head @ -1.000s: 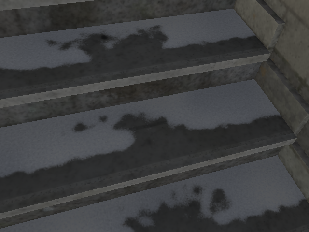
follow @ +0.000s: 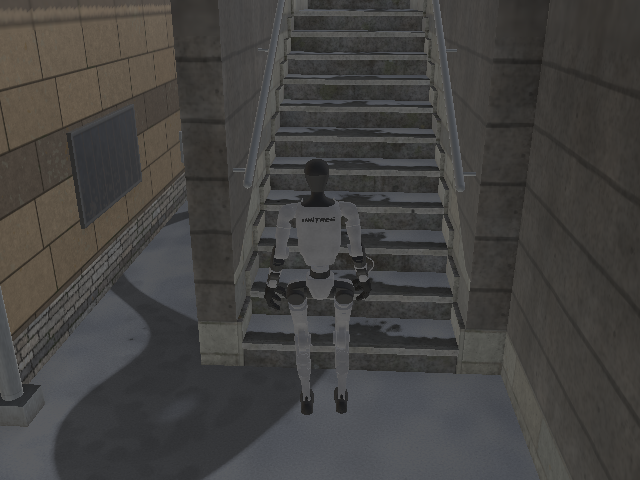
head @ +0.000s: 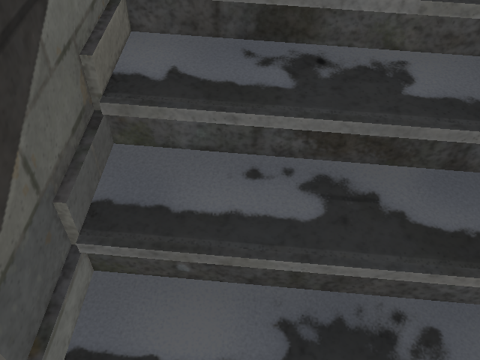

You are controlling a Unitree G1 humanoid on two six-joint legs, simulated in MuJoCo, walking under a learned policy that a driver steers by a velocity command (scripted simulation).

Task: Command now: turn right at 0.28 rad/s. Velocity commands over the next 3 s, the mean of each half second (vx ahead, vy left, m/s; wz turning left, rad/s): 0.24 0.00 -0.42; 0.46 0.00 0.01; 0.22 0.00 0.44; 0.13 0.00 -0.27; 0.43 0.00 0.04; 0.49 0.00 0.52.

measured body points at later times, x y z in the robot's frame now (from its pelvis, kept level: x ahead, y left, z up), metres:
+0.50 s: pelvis +0.02 +0.01 +0.01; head +0.04 +0.02 +0.46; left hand +0.25 +0.21 -0.10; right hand +0.00 -0.27 -0.10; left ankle +0.00 +0.11 -0.74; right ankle +0.00 -0.13 -0.67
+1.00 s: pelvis +0.16 -0.06 +0.00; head +0.17 -0.08 +0.45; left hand +0.16 +0.18 -0.14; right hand +0.27 -0.29 -0.11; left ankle +0.21 +0.06 -0.39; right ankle +0.08 -0.12 -0.74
